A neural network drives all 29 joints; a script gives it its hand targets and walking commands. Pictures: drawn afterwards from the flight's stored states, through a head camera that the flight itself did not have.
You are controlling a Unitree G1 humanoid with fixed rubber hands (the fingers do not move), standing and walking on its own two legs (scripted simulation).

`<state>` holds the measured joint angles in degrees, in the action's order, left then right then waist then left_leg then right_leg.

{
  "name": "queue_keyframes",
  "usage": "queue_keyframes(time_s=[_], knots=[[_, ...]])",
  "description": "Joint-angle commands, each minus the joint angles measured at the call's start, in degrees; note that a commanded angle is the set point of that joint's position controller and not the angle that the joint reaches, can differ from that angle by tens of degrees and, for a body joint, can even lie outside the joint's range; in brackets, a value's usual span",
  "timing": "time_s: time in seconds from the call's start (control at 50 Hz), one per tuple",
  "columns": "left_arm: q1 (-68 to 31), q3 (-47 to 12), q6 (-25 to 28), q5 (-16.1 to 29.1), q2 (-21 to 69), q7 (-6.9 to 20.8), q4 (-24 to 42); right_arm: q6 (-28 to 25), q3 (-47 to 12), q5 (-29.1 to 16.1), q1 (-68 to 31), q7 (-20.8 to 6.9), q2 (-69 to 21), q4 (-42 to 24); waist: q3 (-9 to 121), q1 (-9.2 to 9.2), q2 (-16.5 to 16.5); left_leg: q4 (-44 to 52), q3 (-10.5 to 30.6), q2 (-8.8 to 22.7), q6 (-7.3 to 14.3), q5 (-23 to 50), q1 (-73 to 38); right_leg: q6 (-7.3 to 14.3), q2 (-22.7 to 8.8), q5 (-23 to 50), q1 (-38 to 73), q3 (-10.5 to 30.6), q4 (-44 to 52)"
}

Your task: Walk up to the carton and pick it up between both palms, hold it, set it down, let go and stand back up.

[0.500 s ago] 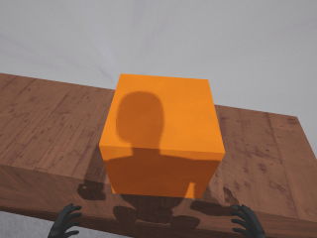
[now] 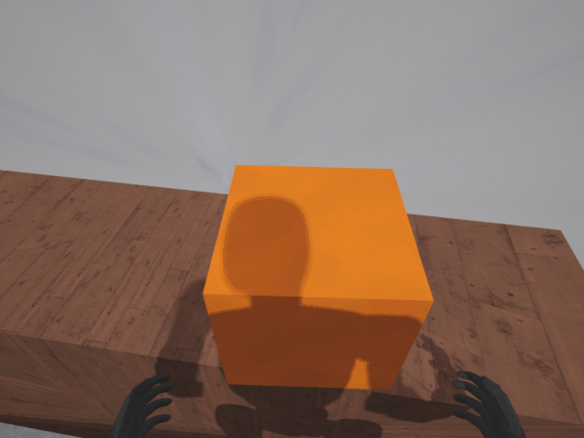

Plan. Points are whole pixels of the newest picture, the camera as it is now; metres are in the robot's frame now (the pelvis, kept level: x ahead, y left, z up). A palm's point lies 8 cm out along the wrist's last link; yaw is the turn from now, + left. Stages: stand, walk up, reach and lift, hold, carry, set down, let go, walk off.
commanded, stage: reach and lift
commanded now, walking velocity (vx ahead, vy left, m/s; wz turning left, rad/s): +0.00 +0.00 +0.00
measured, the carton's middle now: (311, 274) +0.38 +0.01 +0.01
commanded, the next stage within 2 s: none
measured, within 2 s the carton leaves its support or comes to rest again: neither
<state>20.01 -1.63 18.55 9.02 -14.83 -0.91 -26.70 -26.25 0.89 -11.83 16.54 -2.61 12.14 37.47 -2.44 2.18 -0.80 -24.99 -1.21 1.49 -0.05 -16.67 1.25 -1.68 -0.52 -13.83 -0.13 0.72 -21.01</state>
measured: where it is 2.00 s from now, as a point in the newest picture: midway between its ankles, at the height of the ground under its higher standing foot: outside the picture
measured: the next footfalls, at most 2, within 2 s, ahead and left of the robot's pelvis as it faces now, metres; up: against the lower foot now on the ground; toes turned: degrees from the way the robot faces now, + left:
none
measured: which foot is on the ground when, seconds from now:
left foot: down 0.00-1.00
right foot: down 0.00-1.00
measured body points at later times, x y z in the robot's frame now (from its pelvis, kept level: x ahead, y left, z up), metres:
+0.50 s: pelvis -0.02 -0.01 +0.00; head -0.06 +0.00 +0.45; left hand +0.18 +0.24 -0.01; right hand +0.19 -0.24 +0.00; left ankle -0.02 +0.11 -0.74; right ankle -0.02 -0.14 -0.74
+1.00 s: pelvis -0.01 -0.01 +0.01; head -0.01 -0.01 +0.46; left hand +0.26 +0.24 +0.07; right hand +0.25 -0.24 +0.06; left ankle -0.02 +0.11 -0.74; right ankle -0.02 -0.14 -0.74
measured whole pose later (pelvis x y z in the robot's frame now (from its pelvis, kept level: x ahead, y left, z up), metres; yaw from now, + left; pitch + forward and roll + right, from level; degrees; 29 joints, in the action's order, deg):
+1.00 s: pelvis -0.01 -0.01 +0.01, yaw -1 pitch -4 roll +0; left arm 2.6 5.0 -13.8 17.1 -18.9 1.1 -3.2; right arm 7.9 3.8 -16.5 6.1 3.3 16.7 3.4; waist -2.5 1.7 0.2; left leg -18.5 -1.7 1.4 -0.5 -11.9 3.1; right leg -1.1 -0.2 -10.2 -3.5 2.2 -17.1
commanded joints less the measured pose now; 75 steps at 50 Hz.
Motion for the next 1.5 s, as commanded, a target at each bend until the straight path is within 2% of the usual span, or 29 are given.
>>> queue_keyframes(time_s=[0.0, 0.1, 0.14, 0.2, 0.3, 0.36, 0.42, 0.48, 0.58, 0.76, 0.8, 0.88, 0.94, 1.04, 1.08, 1.12, 1.24, 1.34, 1.44, 1.48], knots=[[-2.4, 2.0, 4.3, 0.6, -6.8, -0.2, 8.0, -2.9, 2.2, -1.7, -1.8, 0.0, 7.6, -7.8, -1.9, -0.42, 3.9, 3.3, 0.5, -2.2, -5.3, 24.0, 0.8, 4.7, 2.6, 8.2, -5.9, 0.0, 4.4], [-1.7, 1.8, 6.8, 2.0, -7.5, 0.2, 9.7, -3.8, 1.9, -2.5, 0.0, 0.6, 6.2, -10.9, -2.0, -0.69, 3.7, 3.2, 0.3, -2.3, -4.9, 21.3, 2.7, 4.7, 2.1, 7.8, -5.5, 0.6, 3.7], [-1.6, 1.4, 7.2, 2.8, -7.3, 0.4, 8.8, -3.6, 1.9, -2.3, 0.1, 0.7, 6.1, -11.7, -2.3, -0.89, 2.7, 3.4, 0.3, -2.5, -4.6, 19.3, 3.4, 4.5, 1.8, 6.7, -6.0, 0.7, 3.7], [-4.5, 0.8, 7.4, 4.1, -8.6, 0.3, 9.1, -2.8, 2.6, -2.1, -2.5, 1.1, 6.1, -13.7, -2.9, -0.81, 2.5, 3.7, 0.3, -2.6, -4.2, 15.6, 5.0, 4.5, 1.4, 4.3, -6.7, 1.1, 3.5], [-8.9, 0.1, 5.0, 6.5, -10.2, -0.4, 11.1, 0.9, 3.0, -1.6, -6.0, 1.6, 6.7, -19.0, -2.0, -0.61, 1.5, 5.0, 0.1, -2.4, -3.4, 8.9, 7.1, 4.4, 0.8, 0.6, -6.8, 1.3, 2.7], [-11.9, -0.1, 2.4, 7.7, -10.6, -0.8, 11.3, 4.6, 3.0, -1.6, -8.2, 2.0, 6.6, -20.7, -1.9, -0.5, 1.7, 5.9, 0.2, -2.2, -3.0, 6.6, 7.7, 4.4, 0.5, -1.1, -7.5, 1.6, 2.9], [-14.9, -0.2, -0.8, 8.7, -11.4, -0.7, 10.9, 8.8, 3.1, -1.1, -10.6, 2.5, 6.6, -23.2, -1.6, -0.62, 0.2, 7.0, 0.0, -2.1, -2.3, 3.8, 8.4, 4.2, 0.2, -2.7, -7.1, 1.9, 3.3], [-18.5, 0.1, -4.5, 9.4, -11.7, -0.9, 12.5, 13.4, 2.9, -1.7, -12.9, 3.1, 6.5, -25.4, -0.7, -0.35, 0.9, 7.7, 0.1, -2.1, -1.9, 4.3, 8.0, 4.1, 0.0, -2.6, -7.4, 2.6, 3.5], [-23.1, 1.9, -11.9, 8.7, -11.6, -1.4, 18.6, 19.8, 3.7, -2.8, -15.6, 3.6, 7.7, -29.2, 2.3, -0.27, 3.2, 8.2, 0.3, -1.9, -2.4, 10.4, 5.3, 4.4, 0.7, 0.9, -6.8, 2.6, 4.7], [-25.0, 7.7, -25.3, 6.0, -11.2, 0.7, 28.7, 27.7, 6.1, -3.7, -17.4, 5.5, 10.5, -37.4, 5.7, -0.53, 3.0, 8.0, -0.2, -2.2, -3.6, 20.9, -0.1, 3.6, 2.0, 8.4, -4.7, 1.8, 6.9], [-25.2, 8.6, -27.0, 6.1, -11.6, 1.2, 30.6, 28.6, 5.9, -4.3, -17.7, 5.7, 10.5, -39.7, 7.1, -0.31, 3.1, 7.7, -0.5, -2.3, -3.5, 22.7, -1.2, 3.3, 2.2, 10.1, -4.2, 1.8, 6.9], [-29.1, 10.1, -29.5, 7.5, -12.7, 2.1, 33.2, 30.8, 6.3, -4.5, -21.2, 5.9, 12.1, -43.7, 9.6, -0.37, 0.9, 7.9, -0.5, -2.4, -3.1, 22.9, -0.9, 2.8, 2.2, 11.6, -3.0, 1.7, 7.1], [-31.3, 10.6, -30.8, 8.7, -13.8, 2.1, 34.5, 32.4, 6.6, -4.9, -23.2, 6.0, 13.3, -46.3, 11.4, -0.24, 1.2, 7.9, -0.5, -2.2, -2.7, 23.6, -0.3, 2.6, 2.2, 12.9, -2.9, 2.0, 6.9], [-33.8, 12.5, -33.5, 9.3, -14.8, 2.4, 35.5, 34.8, 6.4, -6.4, -25.6, 6.0, 15.0, -47.5, 14.7, -0.2, 0.8, 7.2, -0.5, -2.1, -2.8, 26.6, -1.3, 2.6, 2.4, 16.2, -2.1, 1.9, 6.5], [-35.4, 13.2, -34.7, 9.4, -15.6, 2.6, 36.1, 35.6, 6.2, -7.1, -26.7, 6.3, 15.8, -48.5, 16.2, -0.5, 0.9, 6.9, -0.8, -2.2, -2.9, 28.1, -1.7, 2.3, 2.3, 18.4, -1.4, 2.1, 6.4], [-35.8, 14.2, -36.3, 8.6, -15.4, 3.0, 35.5, 36.8, 6.2, -7.6, -27.4, 6.7, 16.2, -46.7, 15.9, -0.71, 1.1, 6.6, -0.8, -2.3, -3.1, 29.7, -1.4, 2.2, 2.3, 21.2, -0.5, 2.3, 6.2], [-41.2, 16.1, -41.4, 7.6, -15.9, 3.6, 37.8, 39.8, 6.0, -9.8, -32.5, 7.7, 18.2, -46.5, 17.5, -1.96, 1.2, 6.5, -0.8, -2.3, -3.3, 30.9, -1.5, 1.9, 2.6, 24.0, 0.9, 2.1, 6.0], [-47.1, 17.2, -43.9, 7.4, -17.5, 3.4, 38.9, 41.3, 6.3, -11.2, -38.9, 7.9, 19.4, -46.6, 20.0, -2.26, 2.4, 5.9, -1.2, -2.4, -3.4, 30.2, -1.5, 2.0, 2.7, 24.0, 0.5, 1.6, 5.5], [-54.7, 17.1, -46.0, 8.0, -18.9, 2.9, 35.2, 43.2, 6.8, -11.5, -47.0, 7.4, 20.5, -44.4, 22.2, -2.4, 1.6, 6.0, -1.3, -2.2, -2.8, 26.8, 0.1, 2.3, 2.7, 20.8, -1.2, 1.3, 5.0], [-57.2, 17.2, -46.8, 7.7, -19.0, 2.6, 33.6, 44.0, 7.0, -11.6, -49.4, 7.1, 21.0, -41.7, 22.9, -2.39, 2.3, 6.1, -1.4, -2.1, -2.7, 26.2, 0.5, 2.5, 2.6, 20.1, -1.5, 1.3, 4.8]])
